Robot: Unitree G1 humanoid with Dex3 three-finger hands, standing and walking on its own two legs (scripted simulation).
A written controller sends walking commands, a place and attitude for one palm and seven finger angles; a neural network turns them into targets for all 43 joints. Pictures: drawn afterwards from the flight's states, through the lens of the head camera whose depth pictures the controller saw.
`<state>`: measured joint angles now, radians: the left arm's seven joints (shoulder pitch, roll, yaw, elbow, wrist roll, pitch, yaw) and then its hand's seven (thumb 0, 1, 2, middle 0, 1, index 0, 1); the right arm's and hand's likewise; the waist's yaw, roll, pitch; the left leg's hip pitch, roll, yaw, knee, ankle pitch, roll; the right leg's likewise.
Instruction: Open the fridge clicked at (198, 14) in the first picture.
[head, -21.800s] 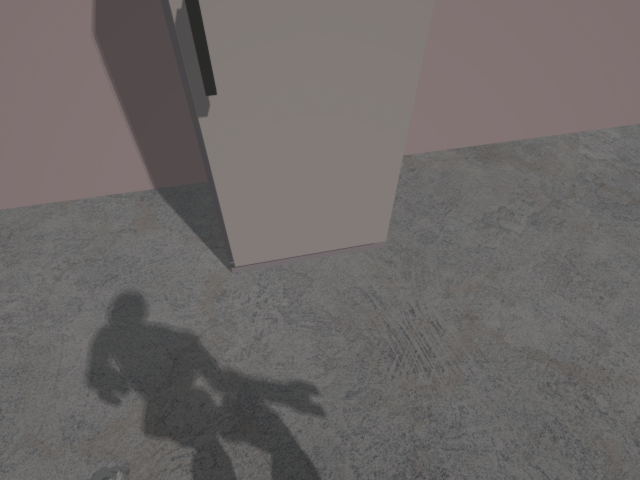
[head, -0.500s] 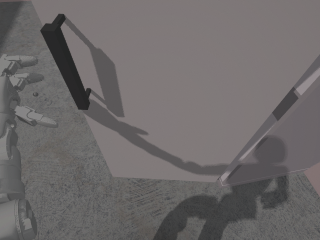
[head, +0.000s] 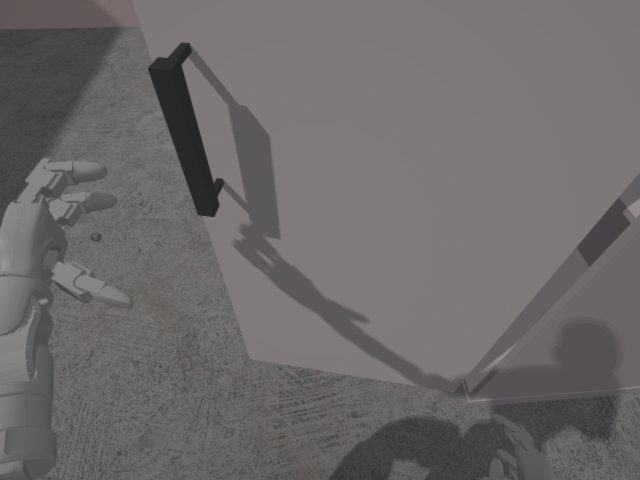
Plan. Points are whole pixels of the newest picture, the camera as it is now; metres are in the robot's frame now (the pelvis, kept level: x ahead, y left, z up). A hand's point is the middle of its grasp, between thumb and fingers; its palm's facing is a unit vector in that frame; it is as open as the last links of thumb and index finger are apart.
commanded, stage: slip the hand off the handle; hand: left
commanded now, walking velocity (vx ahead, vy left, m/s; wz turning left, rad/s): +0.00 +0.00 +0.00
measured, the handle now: (197, 138) +0.48 +0.21 +0.17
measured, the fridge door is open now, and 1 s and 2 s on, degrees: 76 76 76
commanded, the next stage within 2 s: draw the hand back to the body in 0.04 s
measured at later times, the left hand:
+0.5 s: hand (74, 258) +0.29 +0.28 +0.16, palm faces +0.08 -1.00 -0.01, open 14.7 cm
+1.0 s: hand (42, 299) +0.24 +0.29 +0.16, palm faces +0.49 -0.81 -0.32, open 12.4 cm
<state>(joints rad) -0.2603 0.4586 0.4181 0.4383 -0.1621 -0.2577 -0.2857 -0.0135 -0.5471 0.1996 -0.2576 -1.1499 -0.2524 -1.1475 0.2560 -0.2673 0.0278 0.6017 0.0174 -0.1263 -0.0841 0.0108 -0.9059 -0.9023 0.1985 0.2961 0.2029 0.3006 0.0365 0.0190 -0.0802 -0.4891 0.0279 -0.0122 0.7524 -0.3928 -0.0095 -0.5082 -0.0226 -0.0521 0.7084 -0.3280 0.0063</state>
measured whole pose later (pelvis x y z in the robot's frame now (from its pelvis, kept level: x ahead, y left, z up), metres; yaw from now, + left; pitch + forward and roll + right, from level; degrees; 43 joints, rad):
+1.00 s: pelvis +0.01 +0.00 +0.02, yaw +0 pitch -2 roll +0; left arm 0.23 0.33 0.33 -0.15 -0.06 -0.09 0.11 -0.01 -0.06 0.44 -0.24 -0.86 -0.24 -0.86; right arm 0.22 -0.22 0.05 0.70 -0.02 -0.21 -0.10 0.01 -0.90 -0.90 0.20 0.30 0.20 0.30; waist 0.08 0.03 0.01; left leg -0.17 0.01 0.00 0.50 -0.30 0.00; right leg -0.20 -0.03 -0.04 0.49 -0.25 0.02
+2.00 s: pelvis +0.00 +0.00 +0.03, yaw +0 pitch -2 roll -1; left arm 0.42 0.36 0.39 -0.38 -0.03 -0.17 0.12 0.01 0.89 0.90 -0.21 -0.30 -0.21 -0.30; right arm 0.18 -0.23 0.03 0.65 -0.02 -0.12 -0.09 0.01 -0.90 -0.90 0.20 0.30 0.20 0.30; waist 0.04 0.03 0.02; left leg -0.18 0.03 0.00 0.49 -0.28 -0.01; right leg -0.21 -0.02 -0.05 0.45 -0.21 0.01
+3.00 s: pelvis -0.13 +0.01 +0.00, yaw +2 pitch +3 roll -2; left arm 0.49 0.42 0.49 -0.50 -0.02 -0.28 0.15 0.01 0.89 0.90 -0.21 -0.30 -0.21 -0.30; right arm 0.20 -0.17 0.00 0.63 -0.03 -0.18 -0.06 0.01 -0.90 -0.90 0.20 0.30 0.20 0.30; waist 0.05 -0.03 -0.01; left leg -0.55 0.05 0.02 0.60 -0.10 0.01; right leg -0.24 0.08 0.03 0.62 -0.44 -0.02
